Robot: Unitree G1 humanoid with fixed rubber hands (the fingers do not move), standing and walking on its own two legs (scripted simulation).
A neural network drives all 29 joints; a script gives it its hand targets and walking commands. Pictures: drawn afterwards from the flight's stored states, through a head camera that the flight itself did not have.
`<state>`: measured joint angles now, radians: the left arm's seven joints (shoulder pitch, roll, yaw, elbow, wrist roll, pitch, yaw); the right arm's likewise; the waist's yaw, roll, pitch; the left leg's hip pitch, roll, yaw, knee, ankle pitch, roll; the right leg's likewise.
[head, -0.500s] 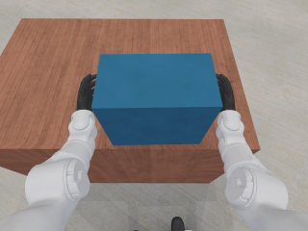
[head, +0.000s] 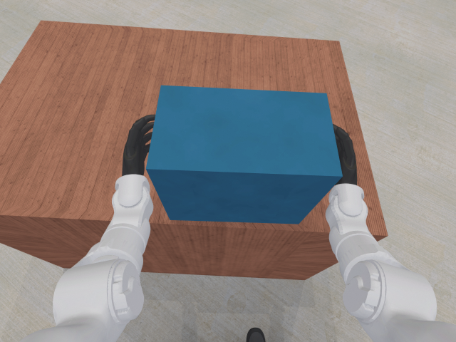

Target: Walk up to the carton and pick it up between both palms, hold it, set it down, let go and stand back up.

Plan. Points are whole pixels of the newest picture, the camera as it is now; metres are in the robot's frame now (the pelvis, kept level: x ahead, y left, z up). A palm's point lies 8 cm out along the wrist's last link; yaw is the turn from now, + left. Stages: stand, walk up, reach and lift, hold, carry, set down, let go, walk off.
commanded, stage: reach and lift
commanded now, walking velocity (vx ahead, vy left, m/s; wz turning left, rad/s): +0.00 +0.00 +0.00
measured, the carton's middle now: (239, 164) +0.44 -0.04 -0.01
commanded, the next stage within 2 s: none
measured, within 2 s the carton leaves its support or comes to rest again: leaves its support in 0.38 s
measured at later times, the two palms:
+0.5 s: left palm (126, 174) +0.40 +0.16 +0.04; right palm (344, 179) +0.37 -0.21 +0.04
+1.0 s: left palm (109, 158) +0.38 +0.16 +0.11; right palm (364, 161) +0.36 -0.21 +0.11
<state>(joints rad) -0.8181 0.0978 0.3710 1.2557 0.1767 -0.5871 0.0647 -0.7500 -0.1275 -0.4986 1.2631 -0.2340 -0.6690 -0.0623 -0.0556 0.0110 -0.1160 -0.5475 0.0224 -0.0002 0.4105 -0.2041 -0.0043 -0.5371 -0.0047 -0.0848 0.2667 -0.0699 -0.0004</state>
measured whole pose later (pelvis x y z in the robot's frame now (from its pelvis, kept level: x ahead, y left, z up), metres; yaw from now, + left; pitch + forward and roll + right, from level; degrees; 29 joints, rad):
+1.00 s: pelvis -0.02 +0.00 +0.01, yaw +0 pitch +3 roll -1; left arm -0.70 0.12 0.23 0.96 0.03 -0.09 0.08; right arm -0.67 -0.12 -0.23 0.93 0.03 -0.10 -0.08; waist -0.05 0.00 -0.08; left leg -0.20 0.01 0.01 0.33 -0.19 0.01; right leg -0.22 -0.01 -0.06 0.25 -0.08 0.00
